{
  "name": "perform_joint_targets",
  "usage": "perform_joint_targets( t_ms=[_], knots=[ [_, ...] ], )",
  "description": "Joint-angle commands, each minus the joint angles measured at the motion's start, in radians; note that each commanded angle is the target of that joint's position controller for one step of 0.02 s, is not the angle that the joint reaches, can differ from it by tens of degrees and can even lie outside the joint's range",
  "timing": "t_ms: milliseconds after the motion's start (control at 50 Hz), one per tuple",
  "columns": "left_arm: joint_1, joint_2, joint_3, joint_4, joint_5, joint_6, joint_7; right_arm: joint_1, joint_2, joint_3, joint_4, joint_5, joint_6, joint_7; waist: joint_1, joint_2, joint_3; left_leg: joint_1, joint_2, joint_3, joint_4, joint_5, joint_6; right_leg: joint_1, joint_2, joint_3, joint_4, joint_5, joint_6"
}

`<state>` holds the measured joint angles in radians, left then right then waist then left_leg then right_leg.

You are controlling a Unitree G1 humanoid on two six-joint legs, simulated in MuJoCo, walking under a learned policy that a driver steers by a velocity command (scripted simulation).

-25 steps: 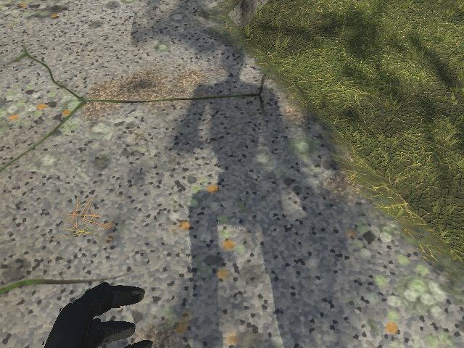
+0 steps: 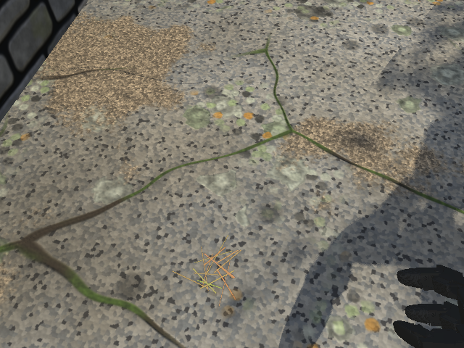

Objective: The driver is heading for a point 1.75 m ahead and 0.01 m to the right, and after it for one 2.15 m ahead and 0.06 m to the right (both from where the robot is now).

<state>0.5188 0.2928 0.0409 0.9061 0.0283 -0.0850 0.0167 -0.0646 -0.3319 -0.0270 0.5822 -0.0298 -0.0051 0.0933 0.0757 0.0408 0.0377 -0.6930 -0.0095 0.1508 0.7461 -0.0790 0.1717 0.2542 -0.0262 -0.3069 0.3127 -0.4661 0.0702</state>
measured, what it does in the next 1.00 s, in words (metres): walks ahead, turning left: left foot, then right foot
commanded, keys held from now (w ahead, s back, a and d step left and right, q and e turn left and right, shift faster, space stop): q+shift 0.20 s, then shift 0.56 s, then e+shift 0.24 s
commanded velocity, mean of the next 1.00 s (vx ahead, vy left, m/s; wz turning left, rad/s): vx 0.22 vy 0.00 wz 0.33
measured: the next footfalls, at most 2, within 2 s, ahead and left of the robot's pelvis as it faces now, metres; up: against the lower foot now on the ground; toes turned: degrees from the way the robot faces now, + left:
left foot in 0.04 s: +0.23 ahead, +0.03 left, +0.00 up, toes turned +6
right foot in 0.42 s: +0.54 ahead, -0.04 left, +0.00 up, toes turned +28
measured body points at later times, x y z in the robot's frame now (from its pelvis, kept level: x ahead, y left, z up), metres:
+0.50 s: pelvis +0.33 -0.02 +0.01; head +0.36 +0.00 +0.46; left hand +0.45 +0.28 -0.06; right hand +0.56 -0.24 -0.09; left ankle +0.19 +0.04 -0.63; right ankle +0.50 -0.06 -0.71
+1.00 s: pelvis +0.38 -0.01 +0.02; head +0.40 +0.00 +0.47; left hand +0.41 +0.31 -0.08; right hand +0.59 -0.21 -0.08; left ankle +0.32 +0.11 -0.71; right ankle +0.44 -0.10 -0.66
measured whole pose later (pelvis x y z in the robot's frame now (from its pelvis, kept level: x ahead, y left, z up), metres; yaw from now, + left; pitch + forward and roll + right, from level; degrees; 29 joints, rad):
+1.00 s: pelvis +0.38 -0.01 +0.02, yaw +18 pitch +1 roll +1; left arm 0.22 0.30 0.09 0.68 -0.02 0.05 0.00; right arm 0.18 -0.23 -0.06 0.72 -0.01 0.01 -0.06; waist 0.00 -0.01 0.02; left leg -0.26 0.04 0.07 0.57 -0.33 -0.01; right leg -0.52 -0.01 -0.01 0.97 -0.43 0.03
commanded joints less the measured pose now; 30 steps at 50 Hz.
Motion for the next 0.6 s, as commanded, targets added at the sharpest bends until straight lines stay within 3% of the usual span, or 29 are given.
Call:
perform_joint_targets(
  t_ms=[20, 40, 60, 80, 100, 120, 140, 160, 200, 220, 240, 280, 300, 340, 360, 400, 420, 440, 460, 480, 500, 520, 560, 600],
  knots=[
    [-0.19, 0.231, 0.051, -0.142, -0.003, 0.012, 0.011, 0.551, -0.131, -0.062, 0.129, -0.01, -0.015, -0.037, -0.347, -0.091, -0.197, 0.77, -0.111, -0.04, -0.106, 0.02, 0.078, -0.399, -0.216, 0.064, 0.68, 1.356, -0.084],
    [-0.188, 0.155, 0.042, -0.145, -0.002, 0.01, -0.006, 0.509, -0.18, -0.093, 0.142, 0.019, -0.002, -0.071, -0.279, 0.112, -0.16, 0.947, -0.015, -0.222, -0.169, 0.089, 0.088, -0.688, -0.015, 0.072, 1.057, 0.241, -0.045],
    [-0.066, 0.119, 0.023, -0.26, -0.019, 0.005, -0.005, 0.44, -0.347, -0.122, 0.077, -0.021, 0.015, -0.07, -0.157, 0.248, -0.345, 1.239, 0.299, -0.779, -0.201, 0.519, 0.33, -1.046, 0.089, 0.209, 1.474, -0.113, 0.014],
    [-0.178, 0.161, 0.019, -0.281, -0.011, -0.011, 0.003, 0.476, -0.307, -0.13, 0.045, 0.005, 0.019, -0.083, -0.227, -0.006, -0.444, 1.223, 0.313, -0.865, -0.305, 0.468, 0.341, -1.1, 0.038, 0.379, 1.451, -0.006, -0.001],
    [-0.209, 0.139, 0.006, -0.293, -0.015, -0.02, 0.002, 0.434, -0.269, -0.12, 0.07, 0.018, 0.014, -0.097, -0.167, -0.065, -0.281, 1.025, 0.29, -0.79, -0.354, 0.481, 0.304, -1.078, -0.009, 0.395, 1.326, 0.033, -0.01],
    [-0.282, 0.16, 0.021, -0.336, -0.042, -0.058, 0.019, 0.316, -0.192, -0.103, -0.004, 0.063, -0.041, -0.073, -0.124, -0.151, -0.223, 0.886, 0.222, -0.827, -0.414, 0.288, 0.278, -1.047, 0.013, 0.469, 1.232, -0.003, -0.005],
    [-0.271, 0.173, 0.031, -0.315, -0.041, -0.059, 0.026, 0.235, -0.167, -0.093, -0.009, 0.072, -0.06, -0.068, -0.059, -0.188, -0.147, 0.732, 0.2, -0.754, -0.427, 0.309, 0.248, -1.002, -0.022, 0.474, 1.146, 0.016, 0.008],
    [-0.25, 0.184, 0.042, -0.306, -0.036, -0.045, 0.027, 0.196, -0.158, -0.091, -0.018, 0.053, -0.068, -0.07, -0.018, -0.157, -0.09, 0.581, 0.177, -0.689, -0.448, 0.401, 0.235, -0.923, -0.038, 0.471, 1.083, 0.014, 0.018],
    [-0.293, 0.155, 0.045, -0.329, -0.012, -0.028, 0.03, 0.169, -0.119, -0.083, -0.01, 0.063, -0.068, -0.082, 0.003, -0.155, -0.023, 0.375, 0.088, -0.557, -0.444, 0.509, 0.182, -0.828, -0.044, 0.437, 0.825, 0.03, 0.033],
    [-0.333, 0.108, 0.034, -0.344, -0.002, -0.028, 0.029, 0.166, -0.12, -0.085, -0.002, 0.062, -0.058, -0.097, -0.003, -0.139, -0.014, 0.301, 0.031, -0.483, -0.412, 0.589, 0.149, -0.787, -0.017, 0.387, 0.701, 0.095, 0.037],
    [-0.361, 0.062, 0.02, -0.347, 0.001, -0.028, 0.024, 0.178, -0.12, -0.09, 0.01, 0.062, -0.041, -0.115, -0.024, -0.11, -0.044, 0.272, -0.022, -0.413, -0.374, 0.631, 0.11, -0.732, 0.019, 0.345, 0.567, 0.202, 0.037],
    [-0.394, 0.026, 0.01, -0.34, -0.009, -0.031, 0.006, 0.273, -0.109, -0.094, 0.048, 0.065, -0.004, -0.143, -0.09, -0.047, -0.152, 0.278, -0.071, -0.36, -0.309, 0.534, 0.018, -0.586, 0.09, 0.295, 0.367, 0.511, 0.033],
    [-0.426, 0.025, 0.012, -0.347, -0.018, -0.031, -0.004, 0.32, -0.095, -0.09, 0.067, 0.065, 0.006, -0.148, -0.116, -0.022, -0.17, 0.287, -0.069, -0.378, -0.29, 0.436, -0.012, -0.548, 0.11, 0.298, 0.314, 0.606, 0.029],
    [-0.489, 0.043, 0.02, -0.374, -0.024, -0.025, -0.014, 0.348, -0.068, -0.082, 0.083, 0.06, 0.014, -0.149, -0.136, 0.041, -0.143, 0.329, -0.05, -0.441, -0.255, 0.291, -0.032, -0.552, 0.109, 0.33, 0.239, 0.631, 0.011],
    [-0.499, 0.062, 0.029, -0.381, -0.021, -0.026, -0.015, 0.339, -0.051, -0.079, 0.08, 0.053, 0.014, -0.15, -0.126, 0.066, -0.128, 0.371, -0.038, -0.476, -0.213, 0.254, -0.036, -0.563, 0.098, 0.351, 0.202, 0.619, -0.005],
    [-0.408, 0.09, 0.048, -0.355, -0.003, -0.039, -0.014, 0.288, -0.029, -0.071, 0.059, 0.043, 0.009, -0.145, -0.053, 0.081, -0.16, 0.46, -0.045, -0.471, -0.033, 0.28, -0.075, -0.48, 0.062, 0.36, 0.093, 0.725, -0.056],
    [-0.319, 0.126, 0.053, -0.343, 0.013, -0.045, -0.011, 0.283, 0.013, -0.056, 0.03, 0.028, 0.003, -0.138, -0.022, -0.017, -0.257, 0.389, -0.089, -0.418, 0.205, 0.016, -0.12, -0.284, -0.092, 0.481, 0.14, 1.063, -0.123],
    [-0.274, 0.134, 0.043, -0.342, 0.047, -0.037, -0.009, 0.451, 0.034, -0.043, 0.04, 0.041, -0.003, -0.128, -0.079, -0.288, -0.387, 0.146, -0.225, -0.401, 0.541, -0.681, -0.191, -0.011, -0.396, 0.857, 0.19, 1.421, -0.379],
    [-0.286, 0.129, 0.05, -0.349, 0.01, -0.026, -0.013, 0.537, -0.073, -0.055, 0.066, 0.046, -0.003, -0.111, -0.095, -0.257, -0.495, 0.101, -0.148, -0.446, 0.695, -0.642, -0.213, -0.003, -0.476, 1.052, 0.174, 1.157, -0.452],
    [-0.349, 0.096, 0.043, -0.374, -0.005, -0.011, -0.009, 0.429, -0.132, -0.071, 0.074, 0.058, 0.021, -0.109, -0.06, -0.162, -0.412, 0.062, -0.105, -0.418, 0.755, -0.554, -0.239, -0.086, -0.403, 0.97, 0.139, 0.832, -0.42],
    [-0.379, 0.064, 0.029, -0.376, -0.003, 0.013, -0.004, 0.326, -0.127, -0.071, 0.06, 0.053, 0.046, -0.12, -0.048, -0.076, -0.299, 0.043, -0.081, -0.355, 0.735, -0.482, -0.248, -0.227, -0.317, 0.855, 0.092, 0.575, -0.359],
    [-0.414, 0.046, 0.014, -0.374, -0.006, 0.032, 0.001, 0.287, -0.103, -0.067, 0.046, 0.043, 0.064, -0.129, -0.066, -0.048, -0.208, 0.062, -0.068, -0.326, 0.691, -0.438, -0.251, -0.372, -0.257, 0.788, 0.045, 0.403, -0.316],
    [-0.475, 0.047, 0.008, -0.364, 0.0, 0.051, -0.003, 0.322, -0.033, -0.05, 0.05, 0.041, 0.074, -0.123, -0.127, -0.105, -0.106, 0.203, -0.039, -0.243, 0.485, -0.399, -0.245, -0.603, -0.132, 0.633, -0.027, 0.293, -0.237],
    [-0.473, 0.048, 0.019, -0.351, -0.003, 0.058, -0.009, 0.336, 0.022, -0.033, 0.066, 0.035, 0.058, -0.124, -0.119, -0.161, -0.129, 0.313, -0.027, -0.178, 0.253, -0.417, -0.247, -0.624, -0.077, 0.532, -0.044, 0.345, -0.232]
  ],
)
